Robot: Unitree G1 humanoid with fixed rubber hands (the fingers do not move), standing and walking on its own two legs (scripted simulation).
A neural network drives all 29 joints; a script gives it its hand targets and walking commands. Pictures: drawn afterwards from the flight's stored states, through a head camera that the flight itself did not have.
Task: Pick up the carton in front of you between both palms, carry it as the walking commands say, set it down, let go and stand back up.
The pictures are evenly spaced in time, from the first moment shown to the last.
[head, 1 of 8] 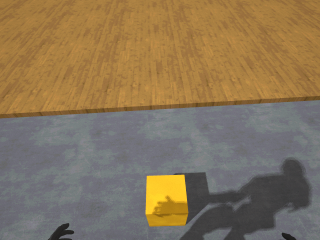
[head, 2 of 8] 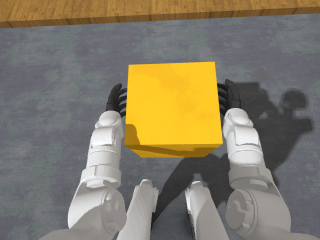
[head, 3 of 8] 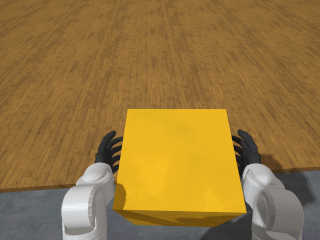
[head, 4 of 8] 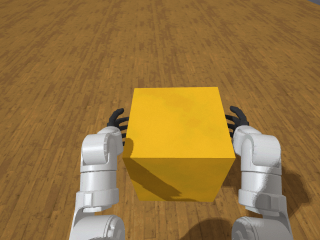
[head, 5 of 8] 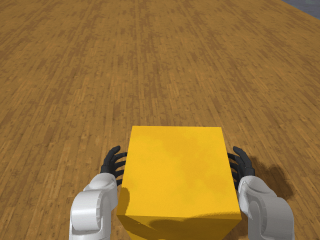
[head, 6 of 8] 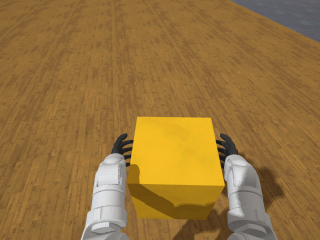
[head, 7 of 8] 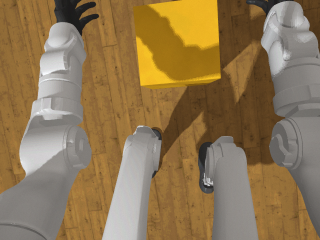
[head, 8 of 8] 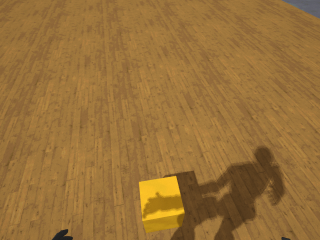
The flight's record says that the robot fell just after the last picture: no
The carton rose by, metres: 0.81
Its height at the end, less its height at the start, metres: +0.05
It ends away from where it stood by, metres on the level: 3.56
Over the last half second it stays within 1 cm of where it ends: yes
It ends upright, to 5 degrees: yes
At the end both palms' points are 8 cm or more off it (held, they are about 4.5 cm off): yes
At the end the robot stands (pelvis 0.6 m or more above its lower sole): yes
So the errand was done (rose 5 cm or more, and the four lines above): yes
